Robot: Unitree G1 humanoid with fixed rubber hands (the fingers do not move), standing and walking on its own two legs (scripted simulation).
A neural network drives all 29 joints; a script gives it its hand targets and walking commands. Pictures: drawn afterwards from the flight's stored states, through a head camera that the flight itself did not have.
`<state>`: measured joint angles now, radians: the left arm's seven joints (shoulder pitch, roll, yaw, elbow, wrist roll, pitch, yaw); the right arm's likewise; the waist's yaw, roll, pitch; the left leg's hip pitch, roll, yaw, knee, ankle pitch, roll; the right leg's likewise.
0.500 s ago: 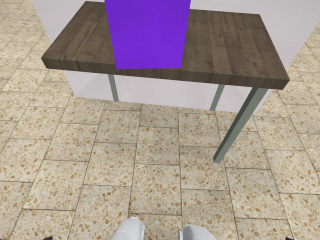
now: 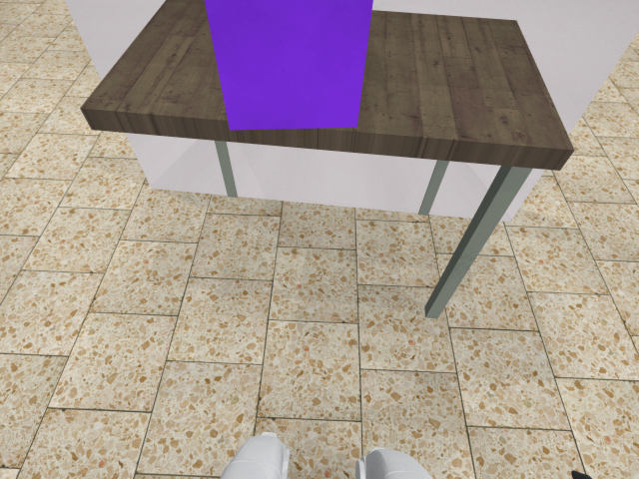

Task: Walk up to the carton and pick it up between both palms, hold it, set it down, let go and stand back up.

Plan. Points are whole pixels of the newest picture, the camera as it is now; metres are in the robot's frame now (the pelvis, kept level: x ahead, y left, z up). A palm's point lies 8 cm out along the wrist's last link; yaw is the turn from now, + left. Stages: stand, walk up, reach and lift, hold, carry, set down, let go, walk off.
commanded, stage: walk up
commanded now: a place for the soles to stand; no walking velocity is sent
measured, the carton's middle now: (289, 18) +0.80 +0.09 +0.16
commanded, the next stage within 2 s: none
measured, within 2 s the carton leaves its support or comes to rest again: neither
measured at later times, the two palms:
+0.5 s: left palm out of the picture +0.04 +0.30 -0.11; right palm out of the picture +0.07 -0.35 -0.08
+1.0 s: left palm out of the picture +0.03 +0.28 -0.10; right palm out of the picture +0.05 -0.37 -0.08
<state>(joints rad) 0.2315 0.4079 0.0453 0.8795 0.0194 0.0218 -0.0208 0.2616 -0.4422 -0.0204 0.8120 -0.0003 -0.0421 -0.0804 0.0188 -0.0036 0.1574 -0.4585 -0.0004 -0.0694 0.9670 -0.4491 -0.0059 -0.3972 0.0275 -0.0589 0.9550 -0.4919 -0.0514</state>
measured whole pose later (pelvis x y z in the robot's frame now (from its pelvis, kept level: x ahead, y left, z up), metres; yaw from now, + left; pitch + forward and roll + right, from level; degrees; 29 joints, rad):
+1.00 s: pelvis -0.03 -0.04 +0.00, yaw +0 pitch -3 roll +1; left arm 0.24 0.41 0.05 0.87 0.02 0.03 -0.03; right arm 0.27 -0.44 -0.02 0.81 0.00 -0.04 -0.08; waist 0.02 -0.02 0.16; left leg -0.53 0.00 -0.07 1.04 -0.48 0.00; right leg -0.40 0.03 -0.07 0.95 -0.50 -0.07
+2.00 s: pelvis -0.04 -0.03 +0.00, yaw +0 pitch -5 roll -1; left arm 0.15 0.45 0.05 0.86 0.02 0.02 -0.02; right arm 0.29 -0.43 -0.02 0.81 0.00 -0.05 -0.08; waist 0.02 -0.03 0.15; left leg -0.43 0.01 -0.06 0.94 -0.42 0.01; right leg -0.42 0.03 -0.06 1.04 -0.61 -0.06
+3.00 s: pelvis -0.05 -0.03 +0.00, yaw +0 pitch -4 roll -1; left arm 0.19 0.41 0.05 0.87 0.02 0.02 -0.02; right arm 0.27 -0.43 -0.02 0.81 0.00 -0.05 -0.08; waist 0.02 -0.01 0.15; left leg -0.45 0.00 -0.07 0.96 -0.44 0.00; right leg -0.40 0.03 -0.07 0.98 -0.53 -0.06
